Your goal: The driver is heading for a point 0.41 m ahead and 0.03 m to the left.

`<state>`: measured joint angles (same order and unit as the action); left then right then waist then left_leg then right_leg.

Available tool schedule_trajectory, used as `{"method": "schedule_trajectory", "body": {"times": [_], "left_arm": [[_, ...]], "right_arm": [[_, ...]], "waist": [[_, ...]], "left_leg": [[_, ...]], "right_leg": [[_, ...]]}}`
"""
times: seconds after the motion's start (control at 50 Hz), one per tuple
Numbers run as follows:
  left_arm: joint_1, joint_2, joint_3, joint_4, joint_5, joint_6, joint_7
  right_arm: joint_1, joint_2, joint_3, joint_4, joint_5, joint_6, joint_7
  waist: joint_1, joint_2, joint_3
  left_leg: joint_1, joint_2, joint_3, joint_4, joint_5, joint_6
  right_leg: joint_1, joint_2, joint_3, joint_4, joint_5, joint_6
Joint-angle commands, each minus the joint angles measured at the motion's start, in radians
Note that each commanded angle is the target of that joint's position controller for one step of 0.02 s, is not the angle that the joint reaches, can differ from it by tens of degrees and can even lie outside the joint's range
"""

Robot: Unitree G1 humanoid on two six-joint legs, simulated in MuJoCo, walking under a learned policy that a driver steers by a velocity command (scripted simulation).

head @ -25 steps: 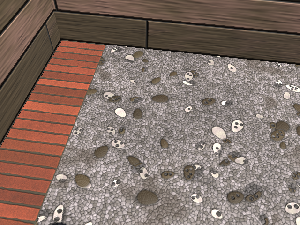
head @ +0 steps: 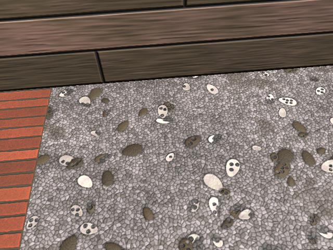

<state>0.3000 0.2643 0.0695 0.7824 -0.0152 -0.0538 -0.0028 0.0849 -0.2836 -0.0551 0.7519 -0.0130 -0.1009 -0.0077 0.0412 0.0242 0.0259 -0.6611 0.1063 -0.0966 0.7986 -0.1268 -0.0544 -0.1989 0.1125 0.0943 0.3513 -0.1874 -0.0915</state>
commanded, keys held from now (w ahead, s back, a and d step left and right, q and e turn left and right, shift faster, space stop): w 0.28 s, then no key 0.72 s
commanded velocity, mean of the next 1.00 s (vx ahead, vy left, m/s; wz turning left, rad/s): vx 0.25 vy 0.00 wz -0.13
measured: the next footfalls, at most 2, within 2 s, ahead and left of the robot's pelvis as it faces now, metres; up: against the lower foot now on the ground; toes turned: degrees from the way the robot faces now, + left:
left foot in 0.18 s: +0.29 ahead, +0.15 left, +0.00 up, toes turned -6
right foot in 0.62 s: +0.44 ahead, -0.09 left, +0.00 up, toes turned -5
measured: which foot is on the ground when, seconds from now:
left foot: up 0.00-0.16, down 0.18-0.64, up 0.66-0.84, down 0.86-1.00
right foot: down 0.00-0.18, up 0.20-0.60, down 0.62-1.00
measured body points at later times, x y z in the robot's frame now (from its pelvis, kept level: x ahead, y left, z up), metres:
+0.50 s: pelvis +0.26 +0.06 +0.00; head +0.30 +0.07 +0.45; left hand +0.46 +0.29 -0.10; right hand +0.28 -0.22 -0.12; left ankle +0.25 +0.16 -0.75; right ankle +0.36 -0.11 -0.70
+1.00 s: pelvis +0.36 +0.04 -0.01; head +0.37 +0.04 +0.44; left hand +0.51 +0.27 -0.14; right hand +0.41 -0.23 -0.14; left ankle +0.35 +0.17 -0.75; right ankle +0.40 -0.09 -0.75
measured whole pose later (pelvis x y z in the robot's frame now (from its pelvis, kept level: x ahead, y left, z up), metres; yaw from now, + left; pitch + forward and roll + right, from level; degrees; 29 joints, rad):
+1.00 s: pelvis +0.36 +0.04 -0.01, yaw -5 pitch +0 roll +0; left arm 0.16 0.21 0.04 0.83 0.01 0.00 0.02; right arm 0.24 -0.24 -0.03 0.93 -0.02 0.00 -0.03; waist -0.01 -0.01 0.01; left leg -0.23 0.04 -0.01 0.56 -0.34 -0.03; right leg -0.33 0.01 0.00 0.52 -0.20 0.00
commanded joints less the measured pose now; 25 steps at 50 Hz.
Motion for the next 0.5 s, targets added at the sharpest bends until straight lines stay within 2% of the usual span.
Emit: {"method": "schedule_trajectory", "body": {"times": [0.02,0.08,0.12,0.14,0.16,0.18,0.2,0.22,0.24,0.26,0.28,0.3,0.32,0.34,0.38,0.44,0.5], "left_arm": [[0.002,0.175,0.046,-0.070,-0.007,-0.006,0.015],[0.056,0.152,0.039,-0.049,-0.009,-0.002,0.015],[0.064,0.151,0.038,-0.044,-0.002,0.000,0.016],[0.055,0.155,0.038,-0.045,0.002,0.003,0.015],[0.046,0.145,0.034,-0.049,0.004,0.004,0.015],[0.039,0.110,0.021,-0.059,0.008,0.002,0.012],[0.098,0.062,0.001,-0.078,0.023,-0.005,0.014],[0.219,0.032,-0.009,-0.078,-0.011,-0.019,0.011],[0.148,0.132,0.007,-0.067,-0.022,-0.023,0.012],[0.023,0.162,0.015,-0.092,-0.019,-0.023,0.010],[-0.041,0.148,0.012,-0.109,-0.004,-0.024,0.010],[-0.065,0.134,0.014,-0.118,0.009,-0.025,0.010],[-0.048,0.121,0.016,-0.116,0.012,-0.022,0.009],[-0.023,0.103,0.014,-0.110,0.012,-0.017,0.010],[-0.014,0.063,0.004,-0.109,0.015,-0.010,0.014],[-0.065,0.030,-0.012,-0.114,0.018,-0.004,0.013],[-0.133,0.045,-0.009,-0.121,0.014,0.001,0.007]], "right_arm": [[-0.070,-0.046,-0.005,-0.073,0.009,-0.011,0.005],[-0.105,-0.071,-0.010,-0.089,0.018,-0.023,0.021],[-0.092,-0.096,-0.018,-0.094,0.017,-0.033,0.030],[-0.063,-0.105,-0.023,-0.090,0.016,-0.038,0.031],[0.004,-0.119,-0.032,-0.071,0.012,-0.042,0.029],[0.116,-0.156,-0.047,-0.052,-0.002,-0.047,0.024],[0.266,-0.231,-0.065,-0.037,-0.011,-0.048,0.022],[0.358,-0.276,-0.083,0.022,0.002,-0.032,0.034],[0.340,-0.179,-0.058,0.006,0.027,-0.029,0.037],[0.279,-0.133,-0.044,-0.005,0.025,-0.022,0.032],[0.227,-0.120,-0.034,-0.016,0.011,-0.014,0.031],[0.180,-0.101,-0.025,-0.019,0.002,-0.012,0.032],[0.157,-0.086,-0.017,-0.021,-0.005,-0.013,0.031],[0.153,-0.075,-0.013,-0.015,-0.004,-0.016,0.031],[0.158,-0.092,-0.017,0.004,0.000,-0.017,0.026],[0.150,-0.133,-0.027,0.022,0.010,0.005,0.010],[0.189,-0.134,-0.025,0.049,0.018,0.024,0.004]], "waist": [[0.016,-0.108,-0.048],[0.038,-0.122,-0.049],[0.023,-0.137,-0.044],[0.002,-0.149,-0.042],[-0.036,-0.151,-0.061],[-0.089,-0.124,-0.145],[-0.117,0.037,-0.294],[-0.083,0.360,-0.362],[-0.120,0.203,-0.259],[-0.135,0.098,-0.139],[-0.116,0.032,-0.078],[-0.089,0.031,-0.028],[-0.059,0.056,-0.031],[-0.041,0.073,-0.049],[-0.025,0.070,-0.077],[-0.034,0.074,-0.111],[-0.066,0.081,-0.117]], "left_leg": [[0.169,-0.079,0.070,-0.192,0.209,-0.019],[0.172,-0.078,0.047,-0.271,0.217,0.005],[0.183,-0.078,0.045,-0.298,0.143,0.038],[0.216,-0.082,0.057,-0.315,0.105,0.058],[0.302,-0.096,0.078,-0.345,0.086,0.084],[0.477,-0.039,0.028,-0.324,0.099,0.130],[0.770,0.141,-0.204,-0.301,0.109,0.222],[0.984,0.296,-0.656,-0.456,-0.171,0.366],[0.940,0.278,-0.679,-0.504,-0.398,0.333],[0.820,0.240,-0.523,-0.509,-0.373,0.289],[0.699,0.197,-0.410,-0.525,-0.250,0.274],[0.604,0.166,-0.331,-0.538,-0.054,0.275],[0.548,0.139,-0.257,-0.539,0.154,0.267],[0.526,0.121,-0.192,-0.532,0.346,0.267],[0.511,0.110,-0.095,-0.521,0.616,0.278],[0.483,0.078,0.011,-0.524,0.690,0.261],[0.506,0.067,0.038,-0.515,0.613,0.240]], "right_leg": [[-0.105,-0.184,0.124,-0.104,0.164,-0.137],[-0.006,-0.235,0.185,-0.046,0.097,-0.122],[0.057,-0.273,0.237,0.006,0.100,-0.108],[0.072,-0.280,0.249,0.037,0.130,-0.097],[0.076,-0.256,0.241,0.098,0.210,-0.079],[0.038,-0.204,0.195,0.258,0.264,-0.048],[-0.145,-0.107,0.102,0.565,0.049,0.002],[-0.463,-0.009,0.034,0.849,-0.391,0.057],[-0.586,-0.067,0.097,0.950,-0.375,0.054],[-0.621,-0.107,0.069,0.956,-0.279,0.050],[-0.592,-0.146,0.029,0.916,-0.210,0.050],[-0.557,-0.171,0.017,0.853,-0.165,0.057],[-0.489,-0.189,0.008,0.813,-0.154,0.066],[-0.441,-0.190,-0.006,0.772,-0.165,0.079],[-0.402,-0.182,-0.035,0.659,-0.148,0.103],[-0.308,-0.169,-0.069,0.450,0.020,0.118],[-0.244,-0.142,-0.080,0.311,0.158,0.115]]}}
